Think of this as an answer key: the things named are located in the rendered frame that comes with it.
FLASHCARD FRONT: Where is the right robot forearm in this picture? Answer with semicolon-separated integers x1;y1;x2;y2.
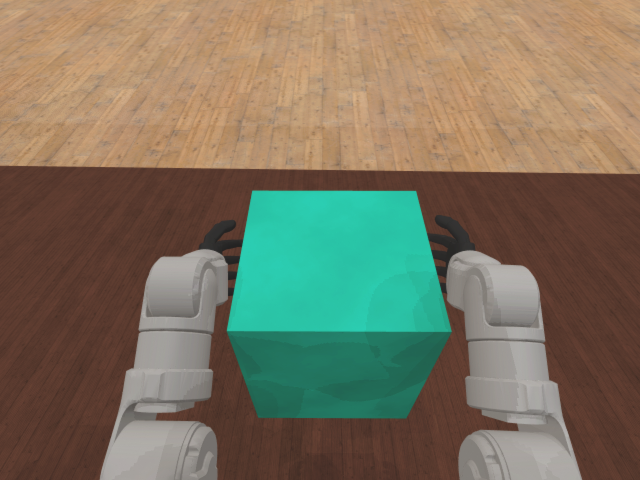
446;250;582;480

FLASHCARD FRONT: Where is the carton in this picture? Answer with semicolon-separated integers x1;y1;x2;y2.
227;191;452;418

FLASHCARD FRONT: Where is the right robot hand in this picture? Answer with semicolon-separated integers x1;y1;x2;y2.
427;215;475;294

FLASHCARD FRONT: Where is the robot left upper arm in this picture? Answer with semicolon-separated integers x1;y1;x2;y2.
102;420;218;480

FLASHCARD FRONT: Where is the left robot forearm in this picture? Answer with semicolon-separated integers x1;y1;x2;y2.
100;249;228;480

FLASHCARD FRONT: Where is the robot right upper arm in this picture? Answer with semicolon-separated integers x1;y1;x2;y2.
458;430;581;480

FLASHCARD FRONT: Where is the left robot hand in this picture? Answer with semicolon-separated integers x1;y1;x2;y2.
199;220;243;296

